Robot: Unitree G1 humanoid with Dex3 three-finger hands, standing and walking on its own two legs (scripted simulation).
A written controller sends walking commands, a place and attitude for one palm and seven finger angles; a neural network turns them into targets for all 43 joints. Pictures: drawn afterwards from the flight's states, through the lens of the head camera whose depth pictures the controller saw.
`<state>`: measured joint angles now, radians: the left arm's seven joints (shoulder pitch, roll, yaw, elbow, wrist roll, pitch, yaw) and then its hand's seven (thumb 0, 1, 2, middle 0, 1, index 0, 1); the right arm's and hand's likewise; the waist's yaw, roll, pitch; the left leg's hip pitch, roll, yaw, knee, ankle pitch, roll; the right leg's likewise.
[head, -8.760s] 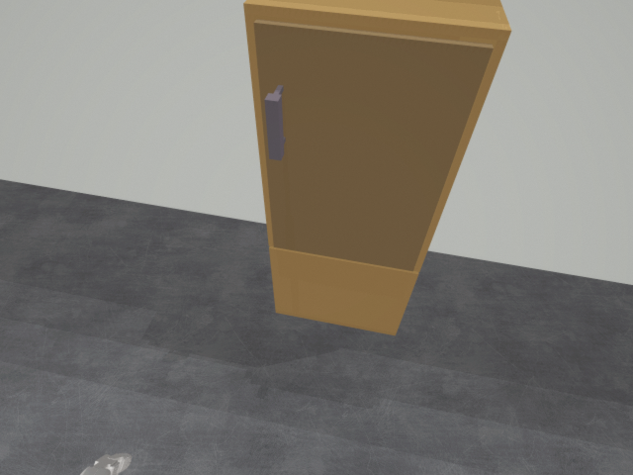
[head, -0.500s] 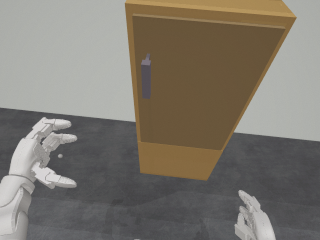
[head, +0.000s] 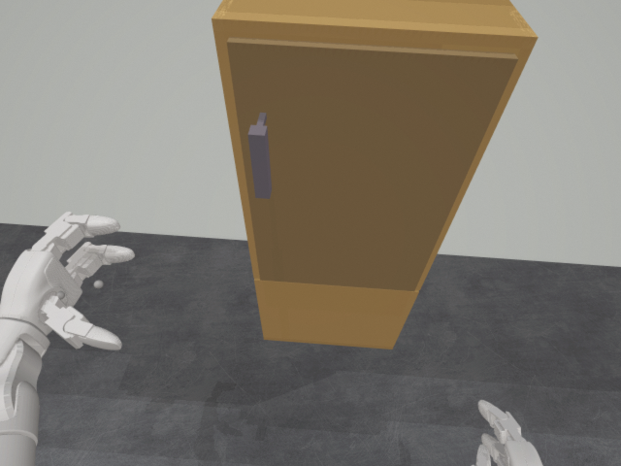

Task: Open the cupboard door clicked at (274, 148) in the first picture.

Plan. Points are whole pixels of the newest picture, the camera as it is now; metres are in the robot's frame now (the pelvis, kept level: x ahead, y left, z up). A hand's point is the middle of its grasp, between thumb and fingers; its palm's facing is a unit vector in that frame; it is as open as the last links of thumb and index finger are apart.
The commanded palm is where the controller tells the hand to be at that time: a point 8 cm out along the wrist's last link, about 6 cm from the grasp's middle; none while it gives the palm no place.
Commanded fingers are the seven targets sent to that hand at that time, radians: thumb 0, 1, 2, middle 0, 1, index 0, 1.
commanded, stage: raise the hand with hooked fingers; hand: left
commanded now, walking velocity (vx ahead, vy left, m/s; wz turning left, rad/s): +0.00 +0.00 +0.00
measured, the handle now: (263, 156) +0.56 +0.12 +0.08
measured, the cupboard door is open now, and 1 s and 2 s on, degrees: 0 0 0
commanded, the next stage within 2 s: move the hooked fingers beside the handle in 0.28 s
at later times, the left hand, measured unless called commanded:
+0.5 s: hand (110, 281) +0.30 +0.26 +0.10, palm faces +0.02 -1.00 -0.01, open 14.0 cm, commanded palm +0.28 +0.30 +0.10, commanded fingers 0.00 -0.50 0.30 -0.30 -1.20 -0.30 -1.20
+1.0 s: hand (153, 236) +0.37 +0.23 +0.10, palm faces -0.02 -1.00 +0.01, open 14.0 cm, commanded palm +0.35 +0.28 +0.10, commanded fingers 0.00 -0.50 0.30 -0.30 -1.20 -0.30 -1.20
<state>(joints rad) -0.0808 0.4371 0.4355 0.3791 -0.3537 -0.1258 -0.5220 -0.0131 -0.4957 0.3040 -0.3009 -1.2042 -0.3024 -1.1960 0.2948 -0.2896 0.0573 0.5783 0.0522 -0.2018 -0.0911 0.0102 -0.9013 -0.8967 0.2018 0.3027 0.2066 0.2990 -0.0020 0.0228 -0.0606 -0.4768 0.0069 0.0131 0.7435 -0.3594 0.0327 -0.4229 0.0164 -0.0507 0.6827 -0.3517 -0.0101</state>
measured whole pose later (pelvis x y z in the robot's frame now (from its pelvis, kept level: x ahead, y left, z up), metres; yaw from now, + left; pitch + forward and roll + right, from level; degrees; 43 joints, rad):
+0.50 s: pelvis +0.00 -0.01 +0.00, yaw +1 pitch +5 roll -1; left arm -0.14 0.42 0.42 0.46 -0.34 -0.16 -0.51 -0.01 -0.50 0.30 -0.30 -1.20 -0.30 -1.20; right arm 0.27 -0.28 0.06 0.59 0.06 -0.20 -0.11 0.01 -0.90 -0.90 0.20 0.30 0.21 0.30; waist 0.01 0.04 -0.05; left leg -0.48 0.01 0.00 0.74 -0.35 0.01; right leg -0.43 0.02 -0.06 0.70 -0.36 -0.03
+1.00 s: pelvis +0.00 +0.00 +0.00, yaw -1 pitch +8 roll -1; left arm -0.38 0.41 0.37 0.65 -0.28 -0.20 -0.43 -0.01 -0.50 0.30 -0.30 -1.20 -0.30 -1.20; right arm 0.32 -0.28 0.05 0.61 0.05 -0.13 -0.08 0.01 -0.90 -0.90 0.20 0.30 0.21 0.30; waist -0.03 0.02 -0.06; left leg -0.53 0.01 0.02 0.75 -0.36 0.03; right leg -0.49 0.02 -0.04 0.71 -0.36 -0.01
